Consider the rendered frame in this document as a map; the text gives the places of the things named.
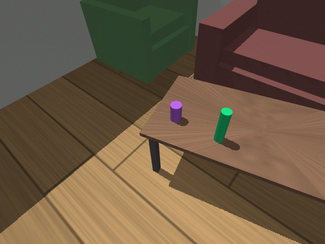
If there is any sofa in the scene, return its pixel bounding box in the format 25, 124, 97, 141
193, 0, 325, 111

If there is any armchair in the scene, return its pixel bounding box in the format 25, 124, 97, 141
80, 0, 198, 84

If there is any coffee table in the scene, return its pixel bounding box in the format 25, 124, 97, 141
140, 75, 325, 204

